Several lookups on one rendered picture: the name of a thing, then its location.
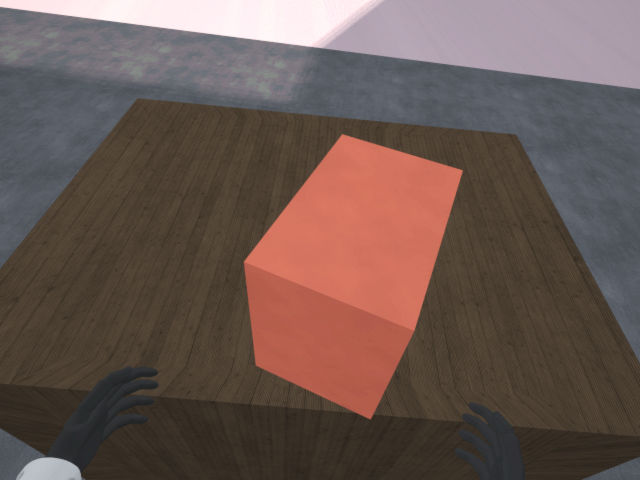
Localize robot right hand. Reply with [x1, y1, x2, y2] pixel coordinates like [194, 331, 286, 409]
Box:
[454, 403, 526, 480]

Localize left robot forearm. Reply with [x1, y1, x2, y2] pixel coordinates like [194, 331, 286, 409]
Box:
[16, 457, 81, 480]

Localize pedestal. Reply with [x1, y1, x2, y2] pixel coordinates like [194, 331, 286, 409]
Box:
[0, 98, 640, 480]

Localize carton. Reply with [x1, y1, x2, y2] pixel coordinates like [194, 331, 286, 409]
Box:
[244, 134, 463, 420]

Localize robot left hand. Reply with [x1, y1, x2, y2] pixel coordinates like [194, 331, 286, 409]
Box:
[44, 366, 159, 473]

